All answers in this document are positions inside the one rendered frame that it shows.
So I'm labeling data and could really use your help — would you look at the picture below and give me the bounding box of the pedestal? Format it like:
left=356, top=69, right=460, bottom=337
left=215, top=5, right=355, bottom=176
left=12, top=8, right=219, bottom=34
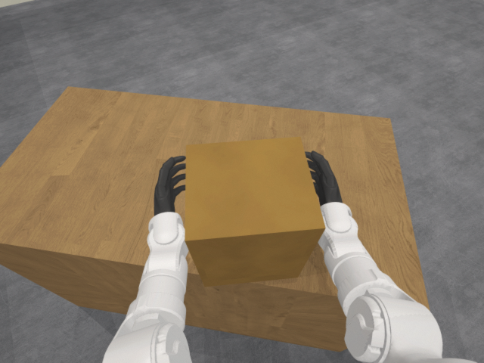
left=0, top=86, right=430, bottom=352

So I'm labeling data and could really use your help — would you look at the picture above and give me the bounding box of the robot right upper arm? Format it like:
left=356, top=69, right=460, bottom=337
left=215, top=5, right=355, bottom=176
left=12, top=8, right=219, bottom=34
left=344, top=293, right=477, bottom=363

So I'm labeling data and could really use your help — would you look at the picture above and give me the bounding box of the robot right hand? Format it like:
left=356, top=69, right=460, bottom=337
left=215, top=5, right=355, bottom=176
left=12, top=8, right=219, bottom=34
left=305, top=151, right=342, bottom=206

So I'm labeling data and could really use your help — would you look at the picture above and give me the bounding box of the robot right forearm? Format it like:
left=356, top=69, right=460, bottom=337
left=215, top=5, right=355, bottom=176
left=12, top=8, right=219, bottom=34
left=318, top=202, right=442, bottom=337

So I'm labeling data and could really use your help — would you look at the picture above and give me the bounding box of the robot left hand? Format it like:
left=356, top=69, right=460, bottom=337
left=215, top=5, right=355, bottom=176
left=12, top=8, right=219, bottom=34
left=154, top=156, right=186, bottom=216

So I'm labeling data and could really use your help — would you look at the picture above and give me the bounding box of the robot left forearm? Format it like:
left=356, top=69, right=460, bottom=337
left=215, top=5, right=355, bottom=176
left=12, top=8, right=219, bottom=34
left=102, top=212, right=188, bottom=363

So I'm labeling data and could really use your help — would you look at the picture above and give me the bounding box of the robot left upper arm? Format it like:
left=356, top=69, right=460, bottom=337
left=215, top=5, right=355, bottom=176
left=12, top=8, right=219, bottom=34
left=103, top=321, right=192, bottom=363

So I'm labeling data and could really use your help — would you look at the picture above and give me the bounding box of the carton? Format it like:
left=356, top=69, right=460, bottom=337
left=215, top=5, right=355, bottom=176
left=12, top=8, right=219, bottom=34
left=185, top=137, right=325, bottom=287

